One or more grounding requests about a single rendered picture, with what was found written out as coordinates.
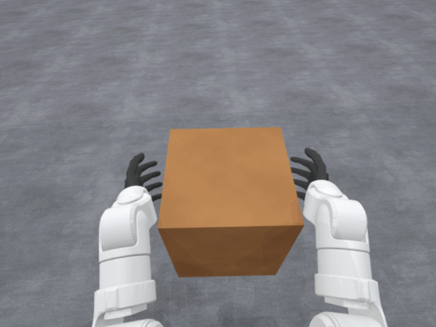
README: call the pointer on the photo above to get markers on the right robot upper arm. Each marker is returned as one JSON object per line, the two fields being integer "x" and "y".
{"x": 331, "y": 319}

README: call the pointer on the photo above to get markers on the right robot forearm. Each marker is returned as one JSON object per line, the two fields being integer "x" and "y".
{"x": 344, "y": 269}

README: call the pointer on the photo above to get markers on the left robot forearm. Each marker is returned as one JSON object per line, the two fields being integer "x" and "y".
{"x": 125, "y": 285}

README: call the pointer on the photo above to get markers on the left robot hand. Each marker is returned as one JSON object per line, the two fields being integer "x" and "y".
{"x": 134, "y": 171}

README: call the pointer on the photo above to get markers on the right robot hand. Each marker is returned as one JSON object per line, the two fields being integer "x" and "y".
{"x": 317, "y": 168}

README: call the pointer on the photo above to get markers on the carton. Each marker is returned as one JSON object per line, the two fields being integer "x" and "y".
{"x": 229, "y": 205}

